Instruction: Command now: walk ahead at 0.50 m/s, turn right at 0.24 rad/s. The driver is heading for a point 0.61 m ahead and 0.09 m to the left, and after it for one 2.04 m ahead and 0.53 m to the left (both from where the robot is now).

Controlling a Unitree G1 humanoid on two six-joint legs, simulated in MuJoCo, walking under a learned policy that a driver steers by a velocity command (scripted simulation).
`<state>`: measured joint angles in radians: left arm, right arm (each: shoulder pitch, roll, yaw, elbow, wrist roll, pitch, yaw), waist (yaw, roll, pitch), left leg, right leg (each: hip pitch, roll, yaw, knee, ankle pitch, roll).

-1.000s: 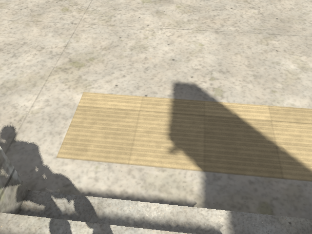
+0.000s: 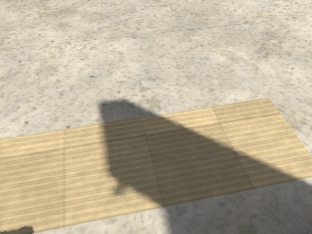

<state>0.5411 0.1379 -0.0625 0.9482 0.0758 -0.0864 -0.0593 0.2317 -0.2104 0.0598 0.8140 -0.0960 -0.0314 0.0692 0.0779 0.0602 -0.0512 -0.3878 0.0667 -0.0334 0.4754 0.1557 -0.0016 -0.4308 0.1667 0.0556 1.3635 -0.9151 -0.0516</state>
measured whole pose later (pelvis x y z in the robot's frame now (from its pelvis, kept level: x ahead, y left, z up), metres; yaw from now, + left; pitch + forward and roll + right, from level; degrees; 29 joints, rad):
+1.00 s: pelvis +0.52 +0.07 -0.33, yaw +5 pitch -1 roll -6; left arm 0.56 0.12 -0.05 1.08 0.06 -0.12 0.00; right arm 0.15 -0.23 0.02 0.90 -0.06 -0.06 0.07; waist 0.07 0.08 -0.01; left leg -0.63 0.13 -0.11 0.64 0.46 0.06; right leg -0.16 0.05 -0.17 0.95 -0.77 0.00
